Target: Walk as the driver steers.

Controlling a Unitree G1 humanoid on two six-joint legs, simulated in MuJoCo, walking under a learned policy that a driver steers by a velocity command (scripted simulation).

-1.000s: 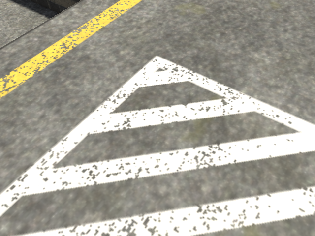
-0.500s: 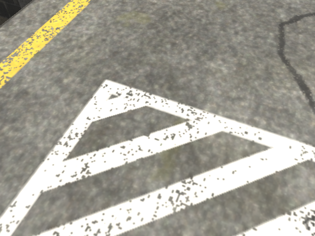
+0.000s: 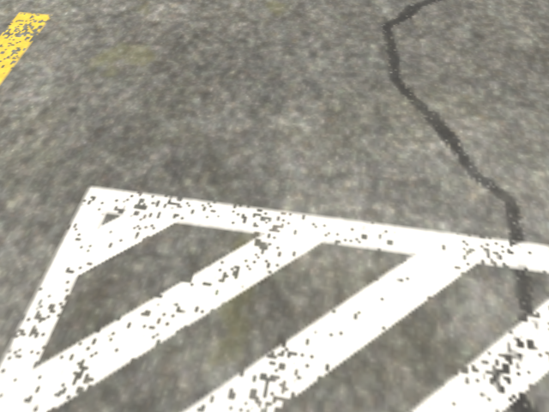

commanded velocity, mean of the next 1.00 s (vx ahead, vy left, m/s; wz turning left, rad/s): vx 0.09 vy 0.00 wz -0.40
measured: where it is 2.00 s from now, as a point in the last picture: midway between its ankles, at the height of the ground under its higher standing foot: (343, 382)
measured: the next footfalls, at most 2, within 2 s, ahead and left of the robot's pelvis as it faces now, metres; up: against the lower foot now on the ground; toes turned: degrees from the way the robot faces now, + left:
left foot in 0.10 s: +0.08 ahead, +0.15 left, +0.00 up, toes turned -9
right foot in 0.50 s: +0.01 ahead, -0.11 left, +0.00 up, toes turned -20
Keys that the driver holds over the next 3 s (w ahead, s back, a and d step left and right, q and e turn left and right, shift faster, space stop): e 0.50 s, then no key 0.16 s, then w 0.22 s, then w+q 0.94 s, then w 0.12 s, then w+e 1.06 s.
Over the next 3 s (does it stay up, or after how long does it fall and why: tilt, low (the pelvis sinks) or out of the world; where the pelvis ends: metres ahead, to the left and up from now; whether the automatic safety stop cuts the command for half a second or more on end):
stays up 1.13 -0.07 -0.01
